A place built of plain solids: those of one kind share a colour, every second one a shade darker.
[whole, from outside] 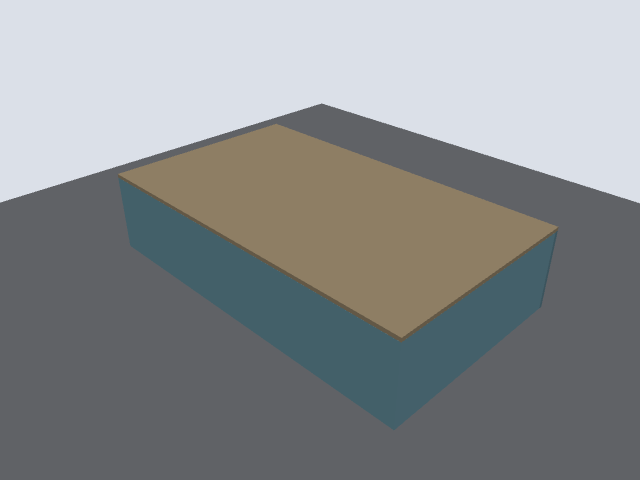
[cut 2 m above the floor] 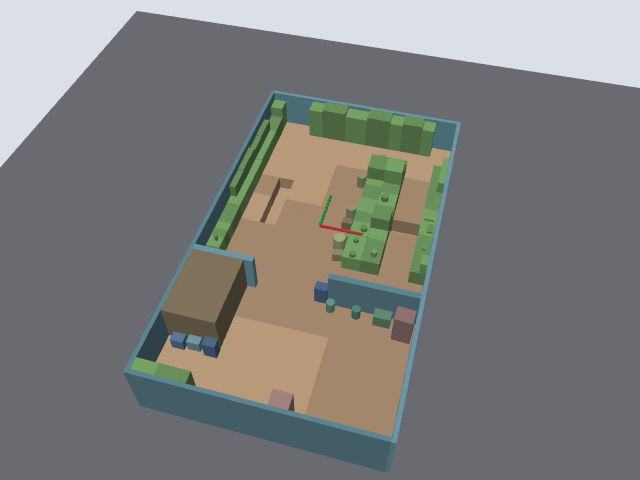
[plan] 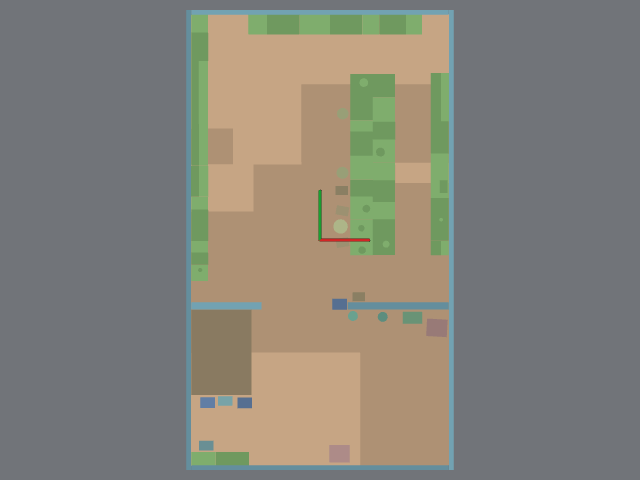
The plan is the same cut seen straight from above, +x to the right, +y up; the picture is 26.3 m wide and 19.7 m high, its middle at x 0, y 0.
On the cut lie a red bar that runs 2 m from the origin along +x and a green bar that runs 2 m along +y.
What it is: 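The back of house of a large kitchen; an old cooking hall and a later wing, as decades of use have left them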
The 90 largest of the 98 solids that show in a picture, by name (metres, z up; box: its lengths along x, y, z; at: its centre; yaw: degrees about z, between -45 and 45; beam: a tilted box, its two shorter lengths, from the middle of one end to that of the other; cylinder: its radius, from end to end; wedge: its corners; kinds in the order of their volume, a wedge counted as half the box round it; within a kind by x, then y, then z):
{
 "floor_1": {"box": [1.73, 1.19, 1.1], "at": [-4.43, 1.76, 0.5]},
 "floor_2": {"box": [1.73, 0.77, 1.1], "at": [-4.43, 2.72, 0.5]},
 "floor_3": {"box": [1.73, 1.43, 1.1], "at": [-4.43, 3.87, 0.5]},
 "floor_4": {"box": [0.86, 3.42, 0.34], "at": [-3.15, 2.88, 0.12]},
 "floor_5": {"box": [4.54, 1.82, 1.1], "at": [-3.03, 5.49, 0.5]},
 "floor_6": {"box": [6.96, 4.64, 1.1], "at": [-1.82, -6.93, 0.5]},
 "floor_7": {"box": [1.97, 0.09, 1.1], "at": [-1.75, 3.13, 0.5]},
 "floor_8": {"box": [1.97, 1.43, 1.1], "at": [-1.75, 3.87, 0.5]},
 "floor_9": {"box": [1.01, 3.31, 1.1], "at": [-0.27, 4.74, 0.5]},
 "floor_10": {"box": [10.6, 5.8, 1.1], "at": [0.0, -1.72, 0.5]},
 "floor_11": {"box": [10.6, 2.87, 1.1], "at": [0.0, 7.82, 0.5]},
 "floor_12": {"box": [5.81, 0.76, 1.1], "at": [0.18, 2.71, 0.5]},
 "floor_13": {"box": [8.03, 1.18, 1.1], "at": [1.28, 1.75, 0.5]},
 "floor_14": {"box": [2.86, 0.09, 1.1], "at": [1.65, 3.13, 0.5]},
 "floor_15": {"box": [5.08, 1.42, 1.1], "at": [2.76, 3.88, 0.5]},
 "floor_16": {"box": [5.08, 1.83, 1.1], "at": [2.76, 5.48, 0.5]},
 "floor_17": {"box": [3.65, 4.64, 1.1], "at": [3.47, -6.93, 0.5]},
 "floor_18": {"box": [1.48, 0.85, 0.2], "at": [3.81, 2.76, 0.05]},
 "wall_1": {"box": [0.2, 18.89, 4.19], "at": [-5.39, 0.0, 2.04]},
 "wall_2": {"box": [2.89, 0.3, 3.09], "at": [-3.84, -2.71, 2.59]},
 "wall_3": {"box": [10.58, 0.2, 4.19], "at": [0.0, -9.34, 2.04]},
 "wall_4": {"box": [10.58, 0.2, 4.19], "at": [0.0, 9.34, 2.04]},
 "wall_5": {"box": [4.16, 0.3, 3.09], "at": [3.21, -2.71, 2.59]},
 "wall_6": {"box": [0.2, 18.89, 4.19], "at": [5.39, 0.0, 2.04]},
 "unit_1": {"box": [0.32, 1.27, 0.69], "at": [-5.13, 2.41, 2.28]},
 "unit_2": {"box": [0.32, 1.73, 0.77], "at": [-5.13, 3.91, 2.3]},
 "unit_3": {"box": [0.32, 1.16, 0.62], "at": [-5.13, 5.35, 2.25]},
 "unit_4": {"box": [0.32, 1.41, 0.67], "at": [-5.13, 6.64, 2.26]},
 "unit_5": {"box": [0.7, 0.67, 0.9], "at": [-4.94, -1.35, 1.5]},
 "unit_6": {"box": [0.7, 0.5, 0.9], "at": [-4.94, -0.77, 1.5]},
 "unit_7": {"box": [0.7, 0.47, 0.89], "at": [-4.94, -0.28, 1.5]},
 "unit_8": {"box": [0.7, 1.29, 0.89], "at": [-4.94, 0.6, 1.49]},
 "unit_9": {"box": [0.7, 0.52, 0.9], "at": [-4.94, 1.51, 1.5]},
 "unit_10": {"box": [0.7, 1.27, 0.89], "at": [-4.94, 2.41, 1.49]},
 "unit_11": {"box": [0.7, 1.73, 0.86], "at": [-4.94, 3.91, 1.48]},
 "unit_12": {"box": [0.7, 1.16, 0.89], "at": [-4.94, 5.35, 1.49]},
 "unit_13": {"box": [0.7, 1.41, 0.87], "at": [-4.94, 6.64, 1.49]},
 "unit_14": {"box": [0.7, 1.17, 0.89], "at": [-4.94, 7.93, 1.5]},
 "unit_15": {"box": [0.7, 0.73, 1.52], "at": [-4.94, 8.88, 1.81]},
 "unit_16": {"box": [1.02, 0.55, 2.04], "at": [-4.78, -8.97, 2.07]},
 "unit_17": {"box": [1.36, 0.55, 2.02], "at": [-3.59, -8.97, 2.06]},
 "unit_18": {"box": [0.77, 0.81, 1.85], "at": [-2.56, 8.84, 1.98]},
 "unit_19": {"box": [1.34, 0.81, 1.98], "at": [-1.5, 8.84, 2.04]},
 "unit_20": {"box": [1.25, 0.81, 1.81], "at": [-0.21, 8.84, 1.95]},
 "unit_21": {"box": [1.32, 0.81, 2.01], "at": [1.07, 8.84, 2.06]},
 "unit_22": {"box": [0.92, 0.64, 0.88], "at": [1.7, -0.3, 1.49]},
 "unit_23": {"box": [0.92, 0.84, 0.88], "at": [1.7, 0.44, 1.49]},
 "unit_24": {"box": [0.92, 0.93, 0.9], "at": [1.7, 1.32, 1.5]},
 "unit_25": {"box": [0.92, 0.68, 0.89], "at": [1.7, 2.13, 1.5]},
 "unit_26": {"box": [0.92, 0.99, 0.9], "at": [1.7, 2.96, 1.5]},
 "unit_27": {"box": [0.92, 1.0, 0.9], "at": [1.7, 3.96, 1.5]},
 "unit_28": {"box": [0.92, 0.46, 0.89], "at": [1.7, 4.69, 1.5]},
 "unit_29": {"box": [0.92, 1.02, 1.68], "at": [1.7, 5.43, 1.89]},
 "unit_30": {"box": [0.92, 0.87, 0.9], "at": [1.7, 6.38, 1.5]},
 "unit_31": {"box": [0.7, 0.81, 1.87], "at": [2.08, 8.84, 1.99]},
 "unit_32": {"box": [0.92, 1.48, 0.9], "at": [2.62, 0.12, 1.5]},
 "unit_33": {"box": [0.92, 0.7, 0.88], "at": [2.62, 1.21, 1.49]},
 "unit_34": {"box": [0.92, 0.9, 1.62], "at": [2.62, 2.0, 1.86]},
 "unit_35": {"box": [0.92, 0.71, 0.86], "at": [2.62, 2.81, 1.48]},
 "unit_36": {"box": [0.92, 0.96, 0.88], "at": [2.62, 3.65, 1.49]},
 "unit_37": {"box": [0.92, 0.73, 0.88], "at": [2.62, 4.49, 1.49]},
 "unit_38": {"box": [0.92, 1.01, 1.78], "at": [2.62, 5.36, 1.94]},
 "unit_39": {"box": [0.92, 0.95, 0.88], "at": [2.62, 6.34, 1.49]},
 "unit_40": {"box": [1.1, 0.81, 2.06], "at": [2.98, 8.84, 2.08]},
 "unit_41": {"box": [0.66, 0.81, 1.84], "at": [3.86, 8.84, 1.97]},
 "unit_42": {"box": [0.75, 0.59, 0.87], "at": [4.92, -0.33, 1.48]},
 "unit_43": {"box": [0.75, 1.76, 0.87], "at": [4.92, 0.84, 1.48]},
 "unit_44": {"box": [0.75, 1.83, 0.88], "at": [4.92, 2.64, 1.49]},
 "unit_45": {"box": [0.75, 1.32, 0.87], "at": [4.92, 4.21, 1.49]},
 "unit_46": {"box": [0.75, 1.98, 0.87], "at": [4.92, 5.86, 1.49]},
 "unit_47": {"box": [0.32, 0.59, 0.71], "at": [5.13, -0.33, 2.27]},
 "unit_48": {"box": [0.32, 1.98, 0.69], "at": [5.13, 5.86, 2.27]},
 "roof_1": {"box": [10.98, 18.89, 0.2], "at": [0.0, 0.0, 4.24]},
 "cold_1": {"box": [2.48, 3.51, 2.21], "at": [-4.05, -4.61, 2.15]},
 "cage_1": {"box": [0.85, 0.72, 1.68], "at": [0.8, -8.77, 1.89]},
 "cage_2": {"box": [0.85, 0.72, 1.64], "at": [4.8, -3.61, 1.87], "yaw": -3.1},
 "carton_1": {"box": [0.6, 0.45, 0.62], "at": [-4.61, -6.68, 1.36]},
 "carton_2": {"box": [0.6, 0.45, 0.91], "at": [-3.08, -6.68, 1.51]},
 "carton_3": {"box": [0.6, 0.45, 1.0], "at": [0.8, -2.64, 1.55]},
 "bin_1": {"cylinder": 0.29, "from": [0.84, 0.56, 1.05], "to": [0.84, 0.56, 1.89]},
 "bin_2": {"cylinder": 0.24, "from": [0.92, 2.76, 1.05], "to": [0.92, 2.76, 1.79]},
 "bin_3": {"cylinder": 0.24, "from": [0.93, 5.18, 1.05], "to": [0.93, 5.18, 1.8]},
 "bucket_1": {"box": [0.52, 0.38, 0.49], "at": [0.9, 2.03, 1.3]},
 "bucket_2": {"box": [0.52, 0.38, 0.49], "at": [0.92, -0.1, 1.29], "yaw": 9.0},
 "bucket_3": {"box": [0.52, 0.38, 0.46], "at": [0.92, 1.2, 1.28], "yaw": -10.2},
 "bucket_4": {"box": [0.52, 0.38, 0.49], "at": [1.59, -2.33, 1.3]},
 "crate_1": {"box": [0.6, 0.4, 0.93], "at": [-4.67, -8.44, 1.51]},
 "crate_2": {"box": [0.6, 0.4, 0.62], "at": [-3.89, -6.61, 1.36]},
 "sack_1": {"box": [0.8, 0.5, 0.69], "at": [3.8, -3.19, 1.39]},
 "keg_1": {"cylinder": 0.2, "from": [2.57, -3.15, 1.05], "to": [2.57, -3.15, 1.65]}
}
